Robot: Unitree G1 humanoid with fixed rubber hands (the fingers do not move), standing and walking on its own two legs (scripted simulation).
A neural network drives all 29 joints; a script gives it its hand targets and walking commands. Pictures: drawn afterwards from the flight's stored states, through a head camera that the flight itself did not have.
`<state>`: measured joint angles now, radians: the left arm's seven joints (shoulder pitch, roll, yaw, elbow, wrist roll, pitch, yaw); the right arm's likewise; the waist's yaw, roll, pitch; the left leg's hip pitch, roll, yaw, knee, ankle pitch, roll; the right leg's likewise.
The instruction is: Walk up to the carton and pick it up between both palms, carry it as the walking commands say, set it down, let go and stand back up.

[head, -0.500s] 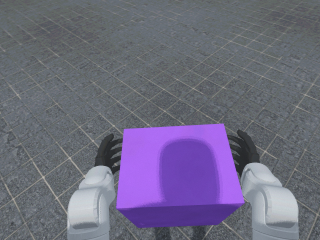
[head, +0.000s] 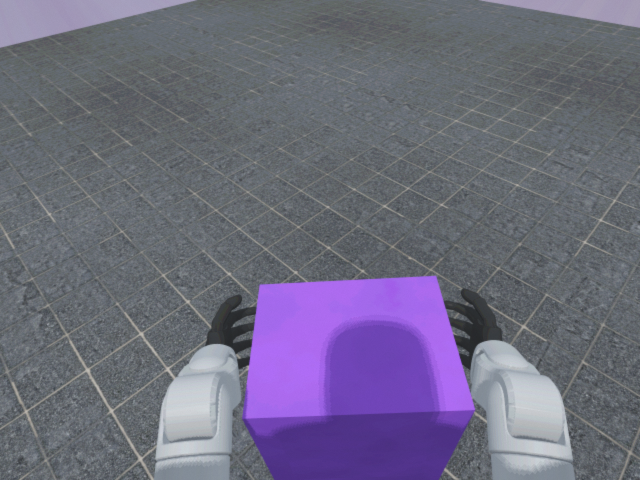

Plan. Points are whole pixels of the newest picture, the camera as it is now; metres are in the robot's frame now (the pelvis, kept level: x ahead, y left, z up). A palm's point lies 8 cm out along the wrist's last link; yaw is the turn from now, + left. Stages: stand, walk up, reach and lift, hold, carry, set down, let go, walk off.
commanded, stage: carry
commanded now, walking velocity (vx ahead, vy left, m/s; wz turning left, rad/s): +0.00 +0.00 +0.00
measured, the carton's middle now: (352, 389) +0.26 -0.01 -0.03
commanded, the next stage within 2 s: none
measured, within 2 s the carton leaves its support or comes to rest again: neither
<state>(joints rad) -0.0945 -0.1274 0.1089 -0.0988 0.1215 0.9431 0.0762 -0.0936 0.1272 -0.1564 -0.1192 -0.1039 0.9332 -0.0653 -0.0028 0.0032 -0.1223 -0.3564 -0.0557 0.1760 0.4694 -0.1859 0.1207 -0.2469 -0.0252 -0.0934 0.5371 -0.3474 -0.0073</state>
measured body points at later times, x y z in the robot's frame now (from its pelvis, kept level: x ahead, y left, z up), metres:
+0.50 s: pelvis +0.01 -0.02 +0.00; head +0.01 -0.02 +0.45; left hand +0.29 +0.14 +0.03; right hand +0.30 -0.17 +0.03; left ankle +0.04 +0.04 -0.73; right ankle -0.04 -0.11 -0.73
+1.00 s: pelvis +0.03 -0.02 -0.01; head +0.02 -0.03 +0.44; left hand +0.31 +0.14 +0.02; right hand +0.31 -0.18 +0.03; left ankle +0.04 +0.04 -0.73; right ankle -0.04 -0.11 -0.73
